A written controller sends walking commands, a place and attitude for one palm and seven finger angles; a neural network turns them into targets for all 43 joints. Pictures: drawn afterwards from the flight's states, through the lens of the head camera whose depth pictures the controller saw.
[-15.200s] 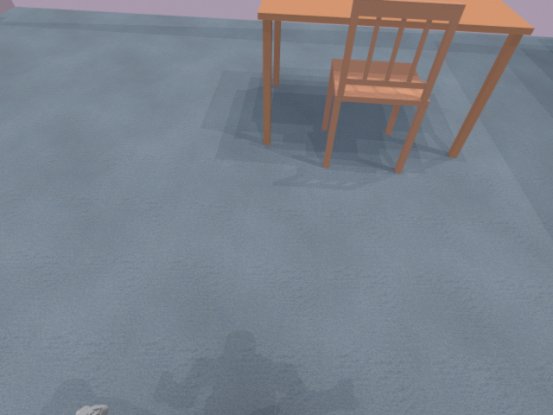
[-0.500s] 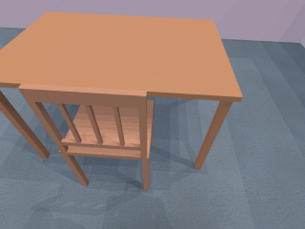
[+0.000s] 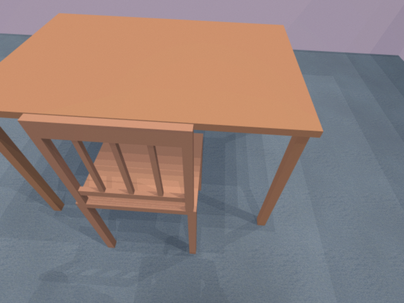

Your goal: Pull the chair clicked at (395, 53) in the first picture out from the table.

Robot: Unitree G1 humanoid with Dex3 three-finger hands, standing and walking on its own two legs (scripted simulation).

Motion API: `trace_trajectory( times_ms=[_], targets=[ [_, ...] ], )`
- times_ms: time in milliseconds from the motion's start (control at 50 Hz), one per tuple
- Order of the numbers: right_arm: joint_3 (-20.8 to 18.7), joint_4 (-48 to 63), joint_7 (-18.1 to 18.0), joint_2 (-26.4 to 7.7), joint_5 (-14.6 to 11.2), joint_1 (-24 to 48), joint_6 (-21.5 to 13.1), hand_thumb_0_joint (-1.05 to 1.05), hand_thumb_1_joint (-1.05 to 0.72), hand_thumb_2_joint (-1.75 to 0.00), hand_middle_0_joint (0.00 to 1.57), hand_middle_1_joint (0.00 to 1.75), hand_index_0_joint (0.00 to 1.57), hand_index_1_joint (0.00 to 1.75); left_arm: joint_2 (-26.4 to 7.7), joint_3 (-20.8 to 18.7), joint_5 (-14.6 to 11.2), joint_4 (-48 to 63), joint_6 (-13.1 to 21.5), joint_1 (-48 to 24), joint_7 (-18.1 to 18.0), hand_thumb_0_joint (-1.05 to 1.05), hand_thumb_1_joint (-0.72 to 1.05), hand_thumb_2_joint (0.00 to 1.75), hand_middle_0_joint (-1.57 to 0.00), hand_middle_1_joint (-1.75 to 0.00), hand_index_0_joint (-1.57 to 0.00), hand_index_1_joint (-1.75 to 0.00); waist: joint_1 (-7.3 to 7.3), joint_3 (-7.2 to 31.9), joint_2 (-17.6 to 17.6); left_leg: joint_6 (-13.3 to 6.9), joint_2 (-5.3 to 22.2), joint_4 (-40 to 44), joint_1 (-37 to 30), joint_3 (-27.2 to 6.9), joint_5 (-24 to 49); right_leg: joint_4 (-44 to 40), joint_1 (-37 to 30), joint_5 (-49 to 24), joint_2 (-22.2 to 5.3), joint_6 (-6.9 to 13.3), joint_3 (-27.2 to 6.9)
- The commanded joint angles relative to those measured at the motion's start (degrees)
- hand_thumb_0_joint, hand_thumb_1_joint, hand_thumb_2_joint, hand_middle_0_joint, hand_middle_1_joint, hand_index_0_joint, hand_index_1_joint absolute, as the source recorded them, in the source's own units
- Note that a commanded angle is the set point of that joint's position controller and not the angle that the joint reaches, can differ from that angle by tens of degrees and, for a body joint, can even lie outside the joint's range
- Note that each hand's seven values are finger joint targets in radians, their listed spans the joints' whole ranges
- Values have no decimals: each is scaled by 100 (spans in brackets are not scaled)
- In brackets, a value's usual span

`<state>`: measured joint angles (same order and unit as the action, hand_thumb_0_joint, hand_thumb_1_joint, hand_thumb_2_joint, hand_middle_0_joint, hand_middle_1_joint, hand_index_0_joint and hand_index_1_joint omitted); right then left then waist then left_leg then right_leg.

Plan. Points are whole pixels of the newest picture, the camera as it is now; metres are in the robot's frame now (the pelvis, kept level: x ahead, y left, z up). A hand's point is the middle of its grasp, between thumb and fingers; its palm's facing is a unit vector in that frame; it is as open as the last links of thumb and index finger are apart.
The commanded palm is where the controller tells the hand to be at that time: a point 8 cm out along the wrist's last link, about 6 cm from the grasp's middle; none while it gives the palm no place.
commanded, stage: look again from close up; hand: left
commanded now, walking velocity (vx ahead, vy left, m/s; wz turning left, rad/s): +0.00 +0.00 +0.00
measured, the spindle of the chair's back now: (123, 169) +0.48 +0.26 -0.11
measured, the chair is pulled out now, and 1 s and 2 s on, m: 0.00 0.00 0.00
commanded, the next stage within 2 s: raise the hand toward the chair's back in 0.32 s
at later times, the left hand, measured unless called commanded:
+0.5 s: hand out of the picture +0.04 +0.18 -0.15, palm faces +0.14 -0.96 -0.23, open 7.2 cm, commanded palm +0.11 +0.21 -0.07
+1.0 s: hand out of the picture +0.14 +0.16 -0.06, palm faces +0.08 -1.00 -0.05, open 10.6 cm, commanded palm +0.13 +0.21 -0.06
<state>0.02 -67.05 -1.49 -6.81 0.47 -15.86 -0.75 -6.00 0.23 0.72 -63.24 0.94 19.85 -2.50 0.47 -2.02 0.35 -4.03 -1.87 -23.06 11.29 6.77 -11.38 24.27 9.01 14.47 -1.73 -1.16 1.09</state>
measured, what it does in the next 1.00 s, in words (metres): lowers itself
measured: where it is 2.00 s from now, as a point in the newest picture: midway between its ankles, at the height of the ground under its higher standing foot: outside the picture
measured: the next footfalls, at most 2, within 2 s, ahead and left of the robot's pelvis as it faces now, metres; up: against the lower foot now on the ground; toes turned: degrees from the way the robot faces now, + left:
none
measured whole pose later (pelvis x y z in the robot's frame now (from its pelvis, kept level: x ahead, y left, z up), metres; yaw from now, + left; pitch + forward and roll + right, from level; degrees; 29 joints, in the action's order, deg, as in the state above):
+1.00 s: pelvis -0.03 -0.05 -0.11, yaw +4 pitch +14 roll -3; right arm -1.4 -27.7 -2.2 -13.3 -0.7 -7.2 -12.0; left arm -13.4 -9.2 -15.5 0.0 30.0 28.4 18.6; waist -2.1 9.0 -0.5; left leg 0.0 2.6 -71.6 57.0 -2.2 -29.1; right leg 69.0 50.0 33.8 1.1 4.0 9.3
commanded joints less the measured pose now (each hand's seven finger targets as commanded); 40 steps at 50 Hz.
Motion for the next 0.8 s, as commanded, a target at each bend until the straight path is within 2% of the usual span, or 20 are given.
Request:
trace_trajectory(
  times_ms=[0,380,400,420,440,460,480,500,520,540,560,580,600,620,640,660,680,700,720,780],
  targets=[
    [-77,95,-23,-502,-19,-389,-78,0,-90,-90,20,30,20,30,-488,-78,12,45,59,559,-53,0,90,90,-20,-30,-20,-30,-9,-196,-25,157,794,588,-327,-948,424,-452,440,-538,-440,196,-425],
    [-63,73,-49,-588,-21,-359,-110,0,-90,-90,20,30,20,30,-584,-76,1,-1,43,530,-42,0,90,90,-20,-30,-20,-30,-38,-216,-11,154,803,606,-431,-967,736,-511,343,-574,-444,169,-421],
    [-18,569,14,-858,-39,-171,-177,0,-90,-90,20,30,20,30,-784,-7,130,-67,156,367,-222,0,90,90,-20,-30,-20,-30,-25,-343,242,276,937,-439,245,-1026,2242,-294,288,-1550,-536,179,-305],
    [-278,2642,-176,-1897,-231,-398,-907,0,-90,-90,20,30,20,30,-1684,-395,-949,8466,1213,-3296,-156,0,88,89,-20,-30,-20,-30,682,2514,-693,453,473,-49,-1896,-1090,2055,316,368,-1318,93,156,300],
    [-48,2321,-277,-1444,-252,166,-1499,0,-90,-90,20,30,20,30,-1414,-304,-628,7389,964,-1429,-425,0,85,88,-20,-29,-20,-29,118,2720,-1521,525,731,66,-2007,-1067,2323,894,780,-101,153,302,224],
    [-82,2022,-214,-1090,-291,32,-1638,0,-90,-90,20,30,20,30,76,476,-714,5569,276,574,-497,0,83,87,-19,-29,-19,-29,222,1430,-1100,543,636,259,-1059,-1173,1685,1141,1268,354,59,218,310],
    [-144,2175,-194,-1194,-348,-183,-1698,0,-90,-90,20,30,20,30,542,880,-850,5900,120,474,-490,0,81,86,-19,-29,-19,-29,210,798,-834,533,594,174,-347,-1137,1017,1105,1378,446,55,183,363],
    [-181,2573,-181,-1464,-358,77,-1824,0,-90,-90,20,30,20,30,253,878,-994,6754,412,-216,-423,0,78,85,-19,-28,-19,-28,285,297,-474,445,530,-55,158,-1191,69,855,1390,408,69,222,458],
    [-243,2795,-194,-1576,-288,149,-1898,0,-90,-90,20,30,20,30,-166,540,-945,6759,669,-220,-364,0,76,84,-19,-28,-19,-28,351,276,-19,368,419,-371,510,-1216,-558,635,1531,404,111,226,469],
    [-282,2933,-195,-1669,-192,181,-1896,0,-90,-90,20,30,20,30,-378,287,-902,6493,934,-224,-272,0,74,83,-18,-27,-18,-27,478,180,568,325,349,-665,904,-1260,-857,683,1861,599,127,216,496],
    [-336,3056,-182,-1634,-123,227,-1866,0,-90,-90,20,30,20,30,-176,233,-895,5940,1223,-8,-85,0,71,82,-18,-27,-18,-27,460,44,1257,324,342,-991,1301,-1255,-904,956,2341,797,193,205,603],
    [-403,3195,-101,-1605,-132,317,-1827,0,-90,-90,20,30,20,30,-76,96,-931,5290,1529,640,186,0,69,81,-18,-27,-18,-27,226,14,1393,373,295,-1275,1660,-1135,-883,1176,2597,1013,224,242,620],
    [-437,3371,-22,-1549,-99,476,-1799,0,-90,-90,20,30,20,30,-58,-81,-1047,5065,1943,1069,503,0,67,80,-18,-26,-18,-26,14,238,1525,420,268,-1637,2016,-1016,-813,1538,2876,1146,227,267,630],
    [-487,3568,71,-1519,-76,589,-1770,0,-90,-90,20,30,20,30,-83,-219,-1144,5094,2378,1331,880,0,64,79,-17,-26,-17,-26,-159,495,1345,464,227,-1941,2309,-926,-714,1902,3050,1141,236,301,602],
    [-551,3723,159,-1496,-69,693,-1726,0,-90,-90,20,30,20,30,-311,-518,-1242,5113,2810,1589,1256,0,62,78,-17,-26,-17,-26,-291,829,1089,487,184,-2277,2519,-833,-530,2217,3112,950,230,345,520],
    [-594,3865,242,-1496,-66,796,-1687,0,-90,-90,20,30,20,30,-567,-789,-1292,5163,3224,1576,1623,0,60,77,-17,-25,-17,-25,-337,1099,687,500,141,-2602,2731,-774,-341,2542,3145,644,210,382,425],
    [-659,3960,338,-1486,-94,800,-1611,0,-90,-90,20,30,20,30,-1110,-1319,-1256,5020,3562,1589,1963,0,57,76,-17,-25,-17,-25,-433,1233,248,525,123,-2890,2931,-759,-146,2828,3117,325,170,446,280],
    [-688,4217,357,-1492,-96,928,-1539,0,-90,-90,20,30,20,30,-1334,-1559,-1284,5315,3698,1580,2121,0,55,75,-16,-25,-16,-25,-512,1579,63,465,98,-3072,3080,-660,-100,3047,3098,204,158,445,192],
    [-682,4430,343,-1479,-112,1049,-1463,0,-90,-90,20,30,20,30,-1346,-1574,-1334,5590,3635,1479,2198,0,53,74,-16,-24,-16,-24,-545,1871,-130,418,98,-3166,3095,-590,-118,3196,3113,164,169,430,139],
    [-624,4819,225,-1417,-201,1094,-1242,0,-90,-90,20,30,20,30,-1284,-1473,-1686,6663,3209,900,2180,0,46,71,-16,-23,-16,-23,-403,1945,-524,356,113,-3299,3277,-596,-763,3077,3300,842,209,367,-98]
  ],
)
